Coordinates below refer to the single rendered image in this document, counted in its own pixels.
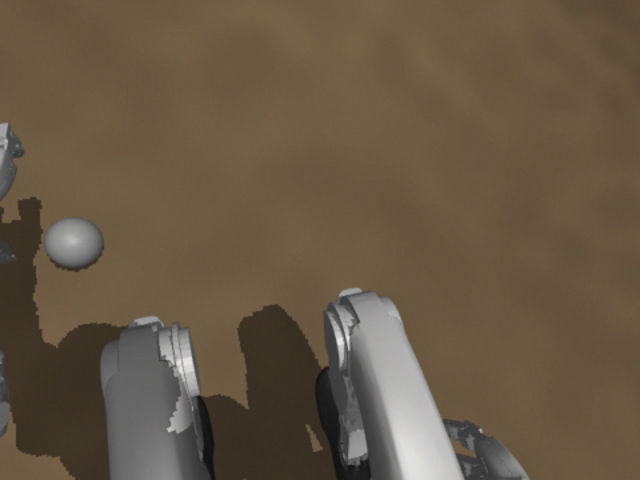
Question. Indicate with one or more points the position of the left robot hand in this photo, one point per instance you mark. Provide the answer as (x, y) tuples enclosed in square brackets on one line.
[(10, 147)]

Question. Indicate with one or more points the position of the right robot foot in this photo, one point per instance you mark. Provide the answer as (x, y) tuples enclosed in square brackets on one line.
[(329, 418)]

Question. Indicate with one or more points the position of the right robot hand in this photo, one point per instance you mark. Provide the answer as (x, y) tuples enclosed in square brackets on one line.
[(494, 461)]

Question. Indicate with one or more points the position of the left robot foot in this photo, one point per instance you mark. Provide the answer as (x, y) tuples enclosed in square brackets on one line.
[(208, 448)]

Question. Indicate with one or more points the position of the ball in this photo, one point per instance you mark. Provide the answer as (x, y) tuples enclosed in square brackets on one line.
[(73, 242)]

